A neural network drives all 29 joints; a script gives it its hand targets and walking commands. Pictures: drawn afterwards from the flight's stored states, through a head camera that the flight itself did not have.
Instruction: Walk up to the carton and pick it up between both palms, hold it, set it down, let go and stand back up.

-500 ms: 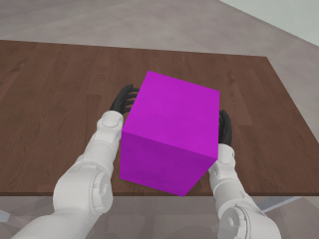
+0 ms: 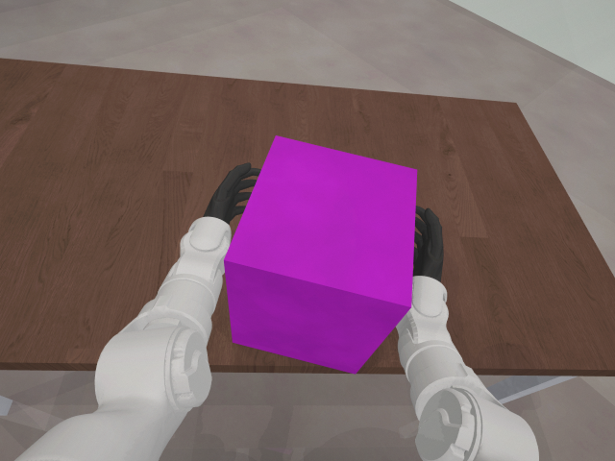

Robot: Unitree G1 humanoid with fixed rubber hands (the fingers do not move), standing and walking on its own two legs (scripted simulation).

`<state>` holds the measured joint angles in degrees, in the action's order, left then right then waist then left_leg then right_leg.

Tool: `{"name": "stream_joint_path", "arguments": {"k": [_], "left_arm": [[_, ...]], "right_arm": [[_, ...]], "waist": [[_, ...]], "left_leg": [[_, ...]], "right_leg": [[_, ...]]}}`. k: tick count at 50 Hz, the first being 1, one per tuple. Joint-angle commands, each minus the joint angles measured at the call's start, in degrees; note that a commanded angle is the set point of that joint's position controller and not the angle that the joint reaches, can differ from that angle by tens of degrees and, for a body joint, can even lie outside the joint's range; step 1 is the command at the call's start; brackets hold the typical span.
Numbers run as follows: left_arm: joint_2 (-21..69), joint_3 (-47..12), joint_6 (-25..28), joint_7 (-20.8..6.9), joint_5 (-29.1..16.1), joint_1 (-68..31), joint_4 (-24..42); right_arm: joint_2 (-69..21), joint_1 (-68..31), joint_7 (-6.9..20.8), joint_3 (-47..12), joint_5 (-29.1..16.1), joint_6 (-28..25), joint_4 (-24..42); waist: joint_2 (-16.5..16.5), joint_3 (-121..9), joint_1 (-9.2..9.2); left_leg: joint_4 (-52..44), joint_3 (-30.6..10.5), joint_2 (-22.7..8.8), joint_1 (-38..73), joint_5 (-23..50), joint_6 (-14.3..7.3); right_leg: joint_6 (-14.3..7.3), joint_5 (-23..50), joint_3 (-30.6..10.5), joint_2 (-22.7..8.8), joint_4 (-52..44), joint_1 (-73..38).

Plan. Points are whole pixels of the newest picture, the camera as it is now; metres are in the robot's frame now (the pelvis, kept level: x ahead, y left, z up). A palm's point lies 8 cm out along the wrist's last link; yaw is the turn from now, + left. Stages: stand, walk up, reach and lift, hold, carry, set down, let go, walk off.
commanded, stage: set down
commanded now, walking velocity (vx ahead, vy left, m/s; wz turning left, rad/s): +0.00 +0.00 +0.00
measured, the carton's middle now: (318, 262) +0.38 -0.04 -0.01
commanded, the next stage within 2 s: none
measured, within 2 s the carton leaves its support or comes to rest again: neither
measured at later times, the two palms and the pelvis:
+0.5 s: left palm (220, 218) +0.43 +0.10 +0.04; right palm (423, 269) +0.34 -0.18 +0.03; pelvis -0.01 +0.00 +0.00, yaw +0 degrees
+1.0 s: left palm (220, 224) +0.43 +0.10 +0.02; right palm (421, 275) +0.34 -0.18 +0.02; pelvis +0.00 +0.00 +0.00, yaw +0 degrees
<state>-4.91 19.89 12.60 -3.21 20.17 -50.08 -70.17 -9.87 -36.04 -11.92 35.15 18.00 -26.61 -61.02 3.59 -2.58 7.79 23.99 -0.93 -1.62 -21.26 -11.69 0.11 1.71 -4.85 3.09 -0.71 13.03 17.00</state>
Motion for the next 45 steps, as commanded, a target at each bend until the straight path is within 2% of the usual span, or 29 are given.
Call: {"name": "stream_joint_path", "arguments": {"k": [1, 5, 6, 19, 25, 28, 29, 30, 32, 34, 38, 42, 45], "left_arm": [[34.9, -10.0, 1.8, -6.5, 2.9, -26.4, 0.3], [35.5, -8.5, 1.6, -6.7, 4.3, -24.4, -0.8], [34.8, -8.7, 1.6, -6.7, 4.3, -24.9, -0.5], [34.2, -5.2, 1.6, -6.7, 6.9, -24.0, -0.7], [33.9, -3.5, 1.6, -6.5, 8.3, -22.8, -0.5], [34.8, -3.0, 1.3, -6.9, 9.1, -22.3, -0.2], [34.3, -2.3, 1.0, -6.8, 9.7, -21.4, -0.6], [34.5, -2.5, 0.9, -6.9, 9.6, -21.4, -0.1], [34.3, -2.1, 0.9, -6.7, 10.0, -21.5, 0.7], [35.7, -1.3, 0.5, -7.0, 10.9, -20.5, 1.1], [34.5, -1.5, 0.3, -6.8, 10.9, -19.3, 2.2], [32.9, -0.5, -0.2, -6.6, 11.4, -18.1, 2.9], [26.9, -0.2, 0.0, -5.2, 10.4, -16.7, 3.7]], "right_arm": [[-26.9, -29.2, 6.0, -15.4, 6.5, -1.9, -1.1], [-28.2, -28.1, 6.0, -14.3, 7.7, -2.0, -2.1], [-27.5, -27.4, 6.0, -13.6, 7.9, -1.9, -2.7], [-29.6, -26.1, 6.7, -10.3, 11.4, -1.5, -3.7], [-29.2, -24.5, 6.9, -8.9, 12.7, -1.6, -4.3], [-30.2, -23.7, 6.8, -7.5, 14.0, -1.5, -4.6], [-30.2, -23.5, 6.9, -7.8, 13.7, -1.3, -4.5], [-29.8, -23.0, 6.9, -7.0, 14.1, -1.3, -4.8], [-29.6, -22.5, 6.9, -6.3, 14.4, -1.2, -5.2], [-31.5, -21.9, 7.1, -6.3, 15.3, -1.2, -4.5], [-29.5, -20.3, 7.1, -5.7, 15.6, -1.4, -4.9], [-28.4, -19.0, 6.9, -5.4, 15.4, -1.5, -4.6], [-21.8, -17.8, 5.8, -4.6, 13.8, -1.8, -5.1]], "waist": [[-11.5, -26.5, 0.75], [-10.9, -23.7, 0.7], [-11.2, -23.9, 1.22], [-10.6, -21.1, 0.83], [-10.3, -19.9, 0.54], [-10.2, -18.6, 1.06], [-9.8, -17.4, 0.4], [-9.9, -17.3, 1.03], [-10.3, -17.4, 1.05], [-9.8, -15.7, 0.53], [-9.9, -16.2, 1.2], [-9.9, -15.1, 0.65], [-10.2, -15.9, 0.59]], "left_leg": [[-1.1, 4.7, 1.7, 15.7, 20.1, 5.9], [-1.4, 4.9, 1.6, 14.6, 18.8, 5.5], [-1.7, 4.9, 1.6, 14.5, 17.9, 5.5], [-3.3, 4.9, 1.4, 11.6, 10.6, 3.9], [-3.3, 5.1, 1.4, 11.2, 10.3, 3.6], [-3.8, 4.8, 1.2, 10.9, 9.2, 3.3], [-3.9, 4.8, 1.2, 10.6, 9.1, 3.1], [-3.9, 4.7, 1.3, 10.7, 8.6, 3.0], [-4.2, 4.5, 1.0, 11.1, 9.2, 3.2], [-4.4, 4.6, 1.1, 10.8, 8.8, 2.8], [-4.2, 4.3, 0.9, 11.3, 9.7, 2.8], [-4.1, 4.2, 0.8, 11.7, 10.6, 2.8], [-3.9, 4.3, 0.6, 11.6, 11.0, 3.0]], "right_leg": [[-1.9, 12.4, 5.1, 3.2, 1.4, -7.5], [-1.9, 10.9, 5.3, 3.1, 1.2, -7.2], [-1.8, 10.5, 5.3, 3.1, 1.1, -7.1], [-1.7, 6.0, 5.7, 2.8, 1.4, -5.1], [-1.6, 5.6, 5.8, 2.7, 1.7, -4.7], [-1.5, 4.5, 6.0, 2.7, 1.5, -4.1], [-1.5, 4.5, 5.8, 2.7, 1.5, -4.5], [-1.6, 4.3, 5.7, 2.7, 1.4, -3.8], [-1.6, 4.2, 5.7, 2.8, 1.4, -3.9], [-1.4, 3.5, 5.7, 2.6, 1.2, -3.8], [-1.4, 3.7, 5.8, 2.7, 1.2, -3.4], [-1.4, 3.5, 5.6, 2.7, 1.1, -3.6], [-1.4, 4.0, 5.4, 2.7, 1.4, -3.8]]}}
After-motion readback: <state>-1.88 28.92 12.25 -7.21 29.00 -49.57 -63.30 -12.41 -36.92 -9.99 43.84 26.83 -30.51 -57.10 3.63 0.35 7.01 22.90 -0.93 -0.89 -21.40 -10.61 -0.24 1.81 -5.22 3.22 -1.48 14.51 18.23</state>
